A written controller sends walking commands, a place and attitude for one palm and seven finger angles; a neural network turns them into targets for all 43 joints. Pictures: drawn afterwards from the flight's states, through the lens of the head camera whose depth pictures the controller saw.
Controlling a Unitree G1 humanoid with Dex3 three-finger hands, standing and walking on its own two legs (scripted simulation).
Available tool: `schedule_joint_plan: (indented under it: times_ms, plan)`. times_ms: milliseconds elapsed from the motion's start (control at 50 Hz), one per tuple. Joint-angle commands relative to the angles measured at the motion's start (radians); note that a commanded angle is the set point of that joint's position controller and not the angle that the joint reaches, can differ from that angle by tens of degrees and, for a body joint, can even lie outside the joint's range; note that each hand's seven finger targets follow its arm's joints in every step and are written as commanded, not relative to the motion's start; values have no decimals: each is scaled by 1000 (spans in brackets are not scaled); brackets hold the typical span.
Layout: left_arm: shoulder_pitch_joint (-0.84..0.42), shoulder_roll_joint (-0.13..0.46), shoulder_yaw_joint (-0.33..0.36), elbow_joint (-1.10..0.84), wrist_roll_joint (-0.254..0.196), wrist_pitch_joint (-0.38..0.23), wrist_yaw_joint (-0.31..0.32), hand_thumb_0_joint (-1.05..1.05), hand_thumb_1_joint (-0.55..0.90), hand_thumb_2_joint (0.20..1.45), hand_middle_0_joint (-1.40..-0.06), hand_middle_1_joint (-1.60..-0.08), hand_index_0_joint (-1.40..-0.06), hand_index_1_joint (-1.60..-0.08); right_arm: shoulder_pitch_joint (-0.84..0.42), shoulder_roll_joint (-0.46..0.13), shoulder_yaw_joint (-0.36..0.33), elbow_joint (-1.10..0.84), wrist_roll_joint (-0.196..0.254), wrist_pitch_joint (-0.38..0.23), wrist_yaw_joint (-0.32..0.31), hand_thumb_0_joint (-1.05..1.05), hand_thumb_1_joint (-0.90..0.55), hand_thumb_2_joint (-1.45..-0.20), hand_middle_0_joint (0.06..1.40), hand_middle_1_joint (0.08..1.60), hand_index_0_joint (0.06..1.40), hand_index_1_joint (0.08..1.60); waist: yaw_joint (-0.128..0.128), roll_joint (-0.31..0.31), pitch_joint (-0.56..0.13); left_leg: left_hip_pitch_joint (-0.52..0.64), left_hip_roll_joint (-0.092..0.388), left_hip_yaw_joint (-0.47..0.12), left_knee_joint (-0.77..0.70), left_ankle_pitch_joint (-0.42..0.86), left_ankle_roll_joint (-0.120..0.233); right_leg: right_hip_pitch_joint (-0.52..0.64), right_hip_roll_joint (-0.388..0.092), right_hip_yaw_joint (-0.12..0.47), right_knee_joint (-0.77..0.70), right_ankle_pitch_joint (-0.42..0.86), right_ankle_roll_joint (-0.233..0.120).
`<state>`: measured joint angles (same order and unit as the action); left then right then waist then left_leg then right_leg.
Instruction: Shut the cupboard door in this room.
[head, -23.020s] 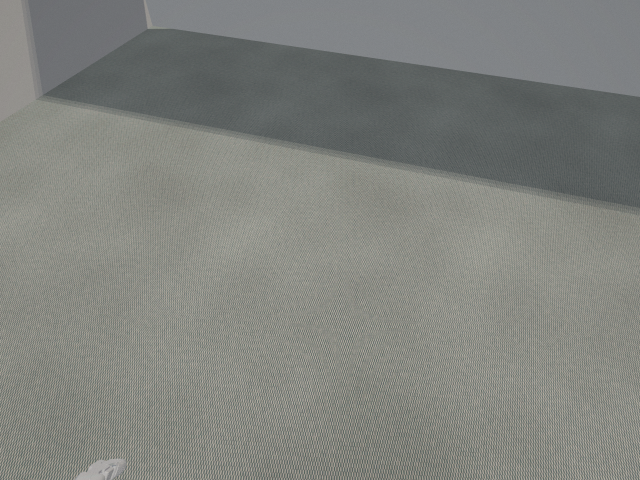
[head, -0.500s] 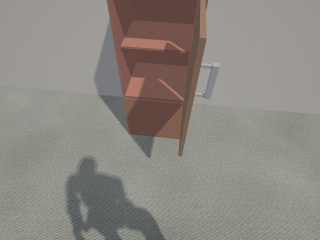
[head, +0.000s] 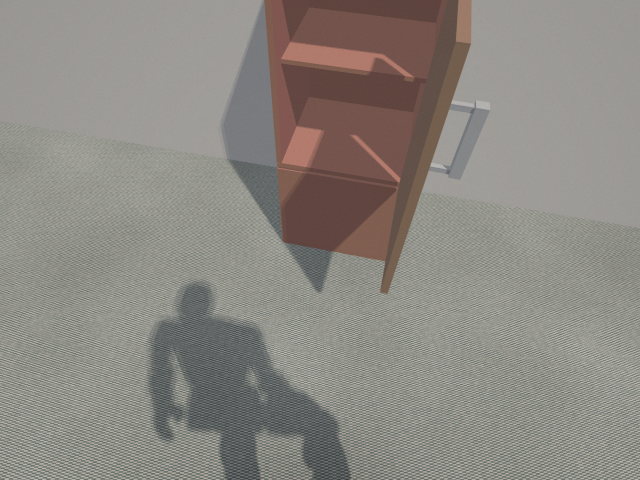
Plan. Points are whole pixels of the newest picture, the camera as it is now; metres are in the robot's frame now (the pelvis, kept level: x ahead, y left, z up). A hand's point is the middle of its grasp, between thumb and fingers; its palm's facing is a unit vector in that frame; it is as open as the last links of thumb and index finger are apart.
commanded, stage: turn or walk to find it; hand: left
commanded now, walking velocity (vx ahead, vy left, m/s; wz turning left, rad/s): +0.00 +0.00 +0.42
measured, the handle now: (454, 140) +0.59 -0.18 +0.09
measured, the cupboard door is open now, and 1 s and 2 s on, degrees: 88 88 88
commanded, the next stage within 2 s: stand and wait in 0.50 s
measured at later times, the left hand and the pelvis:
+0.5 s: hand out of the picture +0.03 +0.15 -0.12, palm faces +0.24 -0.92 -0.31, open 7.4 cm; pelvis -0.02 -0.07 +0.01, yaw +15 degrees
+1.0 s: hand out of the picture -0.14 +0.12 -0.17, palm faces +0.40 -0.89 -0.21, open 7.4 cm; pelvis -0.04 -0.04 +0.01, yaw +20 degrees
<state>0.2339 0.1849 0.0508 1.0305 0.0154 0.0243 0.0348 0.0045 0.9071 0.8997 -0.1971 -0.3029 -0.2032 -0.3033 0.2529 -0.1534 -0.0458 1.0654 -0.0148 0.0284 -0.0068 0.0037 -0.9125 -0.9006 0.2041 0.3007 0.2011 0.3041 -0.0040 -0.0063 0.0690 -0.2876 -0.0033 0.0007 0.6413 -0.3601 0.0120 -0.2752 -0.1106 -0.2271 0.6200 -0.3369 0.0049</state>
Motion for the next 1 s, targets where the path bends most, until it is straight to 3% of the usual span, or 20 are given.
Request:
schedule_joint_plan:
  times_ms: [0,20,60,120,200,260,280,300,320,380,420,640,720,740,760,800,820,840,900,980]
  plan:
    - [-57,97,29,-116,-3,-3,0,0,900,900,-200,-300,-200,-300,77,-187,-40,-90,-11,-24,-10,0,-900,-900,200,300,200,300,-38,267,-17,-11,253,-417,-309,399,118,-111,35,44,193,-74,33]
    - [-87,91,24,-138,1,0,1,0,900,900,-200,-300,-200,-300,99,-204,-46,-86,-10,-29,-20,0,-900,-900,200,300,200,300,-51,294,-23,57,299,-501,-347,496,187,-209,51,129,346,-241,31]
    - [-102,101,24,-146,2,-4,-3,0,900,900,-200,-300,-200,-300,83,-211,-49,-95,-11,-33,-26,0,-900,-900,200,300,200,300,-29,179,-72,146,296,-484,-296,544,221,-286,43,217,451,-222,29]
    - [-100,94,21,-148,-6,-7,-12,0,900,900,-200,-300,-200,-300,32,-218,-52,-119,-12,-30,-26,0,-900,-900,200,300,200,300,-18,141,-124,192,231,-375,-267,579,191,-255,60,224,373,-167,47]
    - [-107,94,14,-172,-14,-12,-13,0,900,900,-200,-300,-200,-300,23,-240,-61,-136,-14,-19,-19,0,-900,-900,200,300,200,300,-24,155,-156,198,200,-377,-226,678,173,-136,98,216,140,-148,49]
    - [-17,131,21,-157,-15,-25,-9,0,900,900,-200,-300,-200,-300,-15,-240,-66,-153,-5,-13,-8,0,-900,-900,200,300,200,300,21,138,-183,86,126,-337,-147,568,86,111,106,194,-219,110,50]
    - [10,180,29,-148,-7,-34,-4,0,900,900,-200,-300,-200,-300,-13,-202,-63,-162,3,-14,-1,0,-900,-900,200,300,200,300,30,34,-186,-76,74,-279,-87,360,29,282,2,269,-291,200,31]
    - [23,267,48,-151,8,-39,5,0,900,900,-200,-300,-200,-300,-13,-146,-53,-188,7,-17,6,0,-900,-900,200,300,200,300,38,-220,-166,-275,-46,-101,85,11,-38,373,-249,511,-303,305,-56]
    - [26,279,48,-167,2,-33,2,0,900,900,-200,-300,-200,-300,-64,-173,-59,-205,-4,-4,1,0,-900,-900,200,300,200,300,56,-227,-114,-274,-46,-82,276,-225,-49,214,-373,567,-319,390,-153]
    - [-90,203,33,-192,1,-32,3,0,900,900,-200,-300,-200,-300,-57,-166,-62,-161,-9,22,13,0,-900,-900,200,300,200,300,-11,-104,7,-259,15,-87,548,-100,-53,41,-249,394,-307,362,-156]
    - [-86,178,23,-200,2,-42,-3,0,900,900,-200,-300,-200,-300,-26,-158,-56,-146,-7,26,22,0,-900,-900,200,300,200,300,-19,-142,-18,-249,16,-54,569,-18,-70,75,-185,285,-284,450,-125]
    - [126,217,21,-87,14,-45,-2,0,900,900,-200,-300,-200,-300,-167,-135,-12,-145,10,10,9,0,-900,-900,200,300,200,300,64,-174,-103,-113,16,9,164,-105,-68,251,-201,298,-242,686,-175]
    - [98,207,12,-36,5,-41,0,0,900,900,-200,-300,-200,-300,-104,-121,4,-100,14,-12,-3,0,-900,-900,200,300,200,300,25,-168,-130,87,10,39,-160,63,-49,202,-162,269,-196,616,-126]
    - [79,192,10,-27,-3,-39,1,0,900,900,-200,-300,-200,-300,-65,-130,3,-80,12,-23,-4,0,-900,-900,200,300,200,300,1,-157,-133,186,32,31,-285,186,-40,142,-136,243,-165,521,-87]
    - [85,160,3,-23,-7,-36,-2,0,900,900,-200,-300,-200,-300,-58,-174,-4,-71,10,-34,-6,0,-900,-900,200,300,200,300,4,-37,-151,287,116,-47,-320,344,-16,63,-73,200,-105,370,-40]
    - [118,86,-24,-11,-5,-28,-5,0,900,900,-200,-300,-200,-300,-78,-233,-12,-67,4,-33,-17,0,-900,-900,200,300,200,300,9,171,-125,313,323,-211,-285,616,113,-73,11,136,-22,-79,25]
    - [71,85,-31,4,-6,-19,-3,0,900,900,-200,-300,-200,-300,-86,-212,-6,-49,4,-35,-26,0,-900,-900,200,300,200,300,-8,266,-84,263,306,-212,-337,661,137,-71,19,151,53,-163,38]
    - [61,98,-29,13,-7,-14,-4,0,900,900,-200,-300,-200,-300,-104,-189,2,-42,5,-35,-31,0,-900,-900,200,300,200,300,3,258,-40,226,288,-178,-333,716,143,-64,15,177,91,-168,34]
    - [101,85,-32,55,-4,-15,-12,0,900,900,-200,-300,-200,-300,-129,-178,-3,-31,5,-36,-36,0,-900,-900,200,300,200,300,23,160,-41,233,232,-110,-282,722,113,-30,18,173,19,-70,33]
    - [134,103,-23,68,-1,-24,-10,0,900,900,-200,-300,-200,-300,-123,-167,-11,-32,14,-31,-29,0,-900,-900,200,300,200,300,36,77,-23,109,160,-109,-225,475,53,96,-1,171,-175,178,40]
